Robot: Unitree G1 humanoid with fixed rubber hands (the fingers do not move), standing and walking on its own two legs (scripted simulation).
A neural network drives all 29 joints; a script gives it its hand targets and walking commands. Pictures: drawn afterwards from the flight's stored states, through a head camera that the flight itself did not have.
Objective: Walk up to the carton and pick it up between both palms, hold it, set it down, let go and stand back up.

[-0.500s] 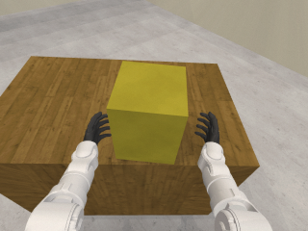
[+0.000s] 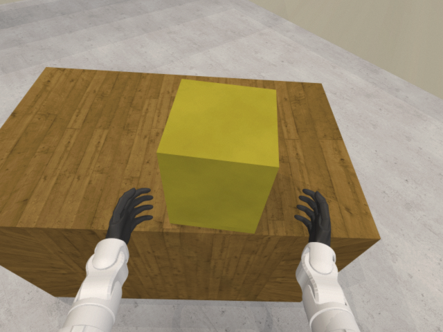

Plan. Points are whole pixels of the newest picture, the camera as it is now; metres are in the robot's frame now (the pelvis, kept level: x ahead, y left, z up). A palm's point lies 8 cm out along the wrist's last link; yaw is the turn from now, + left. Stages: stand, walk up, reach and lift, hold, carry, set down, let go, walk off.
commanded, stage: set down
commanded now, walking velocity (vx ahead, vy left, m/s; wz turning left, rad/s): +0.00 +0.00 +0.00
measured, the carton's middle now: (219, 160) +0.47 -0.03 +0.01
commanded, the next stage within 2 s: none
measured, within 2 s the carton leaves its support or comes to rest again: neither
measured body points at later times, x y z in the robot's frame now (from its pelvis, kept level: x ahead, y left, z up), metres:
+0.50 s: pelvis +0.01 +0.01 +0.00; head +0.05 +0.03 +0.45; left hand +0.27 +0.19 -0.02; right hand +0.25 -0.19 -0.01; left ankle +0.05 +0.11 -0.74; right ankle +0.05 -0.14 -0.74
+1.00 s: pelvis +0.02 +0.01 +0.00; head +0.07 +0.02 +0.45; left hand +0.25 +0.19 -0.04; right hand +0.25 -0.18 -0.02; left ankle +0.05 +0.11 -0.74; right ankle +0.04 -0.14 -0.74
